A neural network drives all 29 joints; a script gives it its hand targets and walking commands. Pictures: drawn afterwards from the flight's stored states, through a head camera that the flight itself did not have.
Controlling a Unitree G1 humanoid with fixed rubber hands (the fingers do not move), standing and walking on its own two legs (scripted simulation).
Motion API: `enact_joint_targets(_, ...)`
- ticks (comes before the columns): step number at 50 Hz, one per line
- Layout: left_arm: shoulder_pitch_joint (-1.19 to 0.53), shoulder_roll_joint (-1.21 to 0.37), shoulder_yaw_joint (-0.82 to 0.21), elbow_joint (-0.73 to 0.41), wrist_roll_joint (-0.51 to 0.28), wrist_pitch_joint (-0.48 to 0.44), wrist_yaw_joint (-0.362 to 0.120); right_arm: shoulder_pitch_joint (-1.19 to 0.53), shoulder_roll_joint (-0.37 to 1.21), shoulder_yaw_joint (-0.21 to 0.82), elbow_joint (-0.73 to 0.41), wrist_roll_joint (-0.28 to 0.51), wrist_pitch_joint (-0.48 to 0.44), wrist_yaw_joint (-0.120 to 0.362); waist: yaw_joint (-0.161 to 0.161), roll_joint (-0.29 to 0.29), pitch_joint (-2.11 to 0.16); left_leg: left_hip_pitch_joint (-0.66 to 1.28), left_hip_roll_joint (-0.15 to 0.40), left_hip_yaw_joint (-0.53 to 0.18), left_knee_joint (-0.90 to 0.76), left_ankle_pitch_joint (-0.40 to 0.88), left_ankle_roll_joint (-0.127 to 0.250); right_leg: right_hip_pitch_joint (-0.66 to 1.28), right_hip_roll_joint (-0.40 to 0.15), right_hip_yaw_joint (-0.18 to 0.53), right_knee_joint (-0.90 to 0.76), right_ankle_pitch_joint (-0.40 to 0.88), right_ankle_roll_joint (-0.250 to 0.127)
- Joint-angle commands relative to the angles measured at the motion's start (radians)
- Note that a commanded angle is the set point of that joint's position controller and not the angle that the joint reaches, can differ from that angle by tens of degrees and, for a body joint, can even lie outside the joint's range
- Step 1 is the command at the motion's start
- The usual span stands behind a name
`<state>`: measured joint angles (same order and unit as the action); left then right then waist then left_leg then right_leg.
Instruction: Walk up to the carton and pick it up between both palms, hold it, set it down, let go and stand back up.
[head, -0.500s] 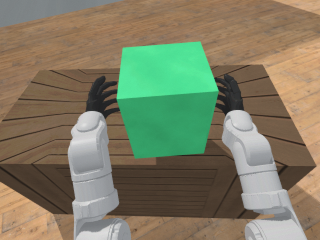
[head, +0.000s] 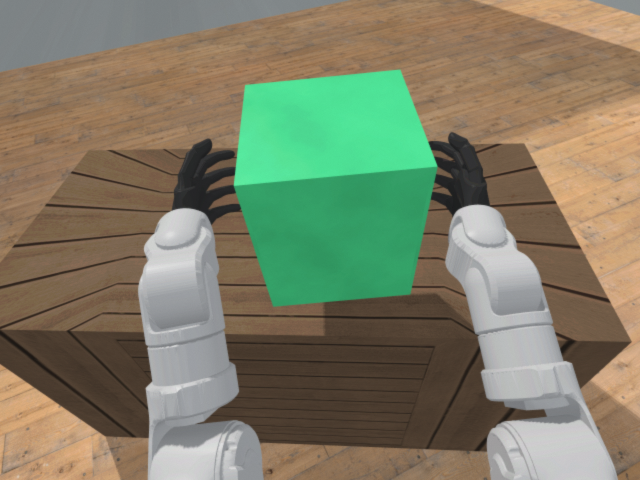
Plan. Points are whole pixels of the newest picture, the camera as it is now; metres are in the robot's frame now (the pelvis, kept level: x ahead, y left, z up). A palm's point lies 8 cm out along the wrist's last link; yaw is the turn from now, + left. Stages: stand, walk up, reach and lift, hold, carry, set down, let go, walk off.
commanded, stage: hold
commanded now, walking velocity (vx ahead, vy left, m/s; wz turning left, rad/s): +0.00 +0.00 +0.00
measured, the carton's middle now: (332, 195) +0.47 -0.01 +0.11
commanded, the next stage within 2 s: none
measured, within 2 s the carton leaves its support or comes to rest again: neither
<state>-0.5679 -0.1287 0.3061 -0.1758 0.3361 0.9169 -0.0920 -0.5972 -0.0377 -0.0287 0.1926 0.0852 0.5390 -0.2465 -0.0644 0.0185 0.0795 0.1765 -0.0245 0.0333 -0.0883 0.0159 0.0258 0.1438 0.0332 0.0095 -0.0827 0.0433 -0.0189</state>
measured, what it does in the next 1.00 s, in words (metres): stands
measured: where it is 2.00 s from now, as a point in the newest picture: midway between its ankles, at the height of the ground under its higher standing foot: outside the picture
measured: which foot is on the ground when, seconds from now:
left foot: down 0.00-1.00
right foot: down 0.00-1.00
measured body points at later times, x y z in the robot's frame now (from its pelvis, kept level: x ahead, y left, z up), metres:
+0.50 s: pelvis +0.00 +0.00 +0.00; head +0.00 -0.01 +0.45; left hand +0.36 +0.14 +0.18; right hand +0.37 -0.16 +0.15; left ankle -0.01 +0.10 -0.76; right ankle +0.01 -0.10 -0.76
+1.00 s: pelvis +0.00 +0.00 +0.00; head -0.01 +0.00 +0.45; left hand +0.34 +0.15 +0.19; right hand +0.36 -0.15 +0.17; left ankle -0.01 +0.10 -0.76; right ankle +0.01 -0.10 -0.76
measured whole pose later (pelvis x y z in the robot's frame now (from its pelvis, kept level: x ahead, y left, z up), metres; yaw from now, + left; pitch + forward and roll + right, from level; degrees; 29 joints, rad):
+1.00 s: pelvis +0.00 +0.00 +0.00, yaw +0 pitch -8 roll +0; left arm -0.46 -0.11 0.25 -0.34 0.31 0.99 -0.11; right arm -0.50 -0.04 0.02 0.05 0.14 0.58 -0.29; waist -0.08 0.00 0.11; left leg 0.22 -0.03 0.03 -0.09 0.01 0.02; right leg 0.19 0.03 0.00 -0.09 0.04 -0.02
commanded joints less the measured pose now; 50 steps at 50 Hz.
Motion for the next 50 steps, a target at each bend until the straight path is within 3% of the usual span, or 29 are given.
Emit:
enact_joint_targets(1,-0.395,-0.196,-0.203,0.085,-0.109,-0.011,-0.144,-0.42,0.266,0.162,-0.051,0.049,-0.021,0.107,0.008,-0.031,-0.145,-0.031,0.036,0.02,0.0,0.021,-0.014,0.057,-0.023,0.014,0.02,-0.062,0.063)
enact_joint_targets(3,-0.392,-0.223,-0.225,0.045,-0.13,-0.021,-0.154,-0.451,0.302,0.2,-0.108,0.082,-0.027,0.1,0.011,-0.026,-0.198,-0.01,0.031,0.014,0.006,0.118,-0.013,0.107,-0.023,0.023,0.033,0.064,0.059)
enact_joint_targets(5,-0.393,-0.282,-0.29,-0.074,-0.171,-0.032,-0.148,-0.484,0.357,0.293,-0.238,0.136,-0.038,0.088,0.017,-0.015,-0.373,0.048,0.021,0.005,0.031,0.269,-0.022,0.193,-0.025,0.022,0.062,0.235,0.05)
enact_joint_targets(8,-0.404,-0.296,-0.375,-0.192,-0.196,-0.041,-0.124,-0.509,0.367,0.367,-0.33,0.183,-0.05,0.082,0.009,-0.003,-0.491,0.108,0.023,-0.015,0.044,0.4,-0.039,0.211,-0.025,0.033,0.095,0.349,0.047)
enact_joint_targets(10,-0.371,-0.277,-0.391,-0.184,-0.182,-0.03,-0.116,-0.466,0.343,0.375,-0.313,0.175,-0.047,0.081,0.002,0.003,-0.472,0.116,0.025,-0.011,0.048,0.379,-0.051,0.189,-0.022,0.024,0.084,0.324,0.051)
enact_joint_targets(14,-0.306,-0.222,-0.342,-0.098,-0.156,0.011,-0.129,-0.37,0.282,0.295,-0.22,0.132,-0.02,0.079,-0.016,-0.004,-0.284,0.072,0.03,0.006,0.034,0.263,-0.049,0.128,-0.024,0.017,0.047,0.196,0.062)
enact_joint_targets(19,-0.364,-0.197,-0.272,-0.032,-0.146,0.014,-0.154,-0.415,0.269,0.236,-0.172,0.103,-0.005,0.077,-0.005,-0.044,-0.162,-0.02,0.037,0.017,-0.005,0.075,-0.018,0.114,-0.027,0.019,0.04,0.034,0.068)
enact_joint_targets(22,-0.445,-0.228,-0.282,-0.049,-0.158,-0.023,-0.148,-0.514,0.319,0.263,-0.215,0.127,-0.028,0.086,0.022,-0.059,-0.247,-0.033,0.042,0.009,-0.009,0.057,-0.008,0.136,-0.032,0.019,0.052,0.008,0.062)
enact_joint_targets(26,-0.493,-0.284,-0.34,-0.067,-0.172,-0.066,-0.114,-0.573,0.348,0.298,-0.264,0.128,-0.061,0.101,0.015,-0.003,-0.406,0.033,0.041,-0.006,0.011,0.11,-0.009,0.107,-0.032,0.02,0.074,0.04,0.055)
enact_joint_targets(31,-0.395,-0.241,-0.273,0.026,-0.129,-0.047,-0.113,-0.45,0.29,0.23,-0.12,0.077,-0.047,0.112,0.004,0.003,-0.32,0.05,0.045,-0.001,0.016,0.117,-0.024,0.068,-0.026,0.012,0.041,0.03,0.052)
enact_joint_targets(34,-0.346,-0.231,-0.249,0.015,-0.119,-0.026,-0.131,-0.401,0.29,0.227,-0.104,0.084,-0.033,0.11,0.003,-0.019,-0.263,0.051,0.032,0.008,0.008,0.179,-0.025,0.098,-0.025,0.019,0.035,0.119,0.06)
enact_joint_targets(39,-0.287,-0.269,-0.338,-0.178,-0.173,0.012,-0.141,-0.399,0.328,0.332,-0.3,0.158,-0.026,0.082,-0.003,-0.024,-0.382,0.098,0.016,-0.009,0.047,0.463,-0.053,0.235,-0.023,0.031,0.078,0.443,0.056)
enact_joint_targets(41,-0.289,-0.271,-0.384,-0.255,-0.197,0.019,-0.138,-0.411,0.337,0.375,-0.372,0.185,-0.023,0.074,-0.009,-0.033,-0.434,0.116,0.014,-0.013,0.056,0.518,-0.061,0.259,-0.019,0.026,0.096,0.502,0.062)
enact_joint_targets(45,-0.284,-0.239,-0.428,-0.258,-0.211,0.035,-0.135,-0.385,0.294,0.372,-0.394,0.19,-0.013,0.065,-0.034,-0.013,-0.367,0.126,0.018,-0.009,0.055,0.441,-0.063,0.195,-0.02,0.021,0.083,0.394,0.07)
enact_joint_targets(50,-0.324,-0.187,-0.328,-0.125,-0.16,0.057,-0.151,-0.36,0.237,0.245,-0.231,0.134,0.013,0.069,-0.023,-0.001,-0.147,0.004,0.041,0.004,0.008,0.105,-0.046,0.11,-0.026,0.007,0.038,0.036,0.069)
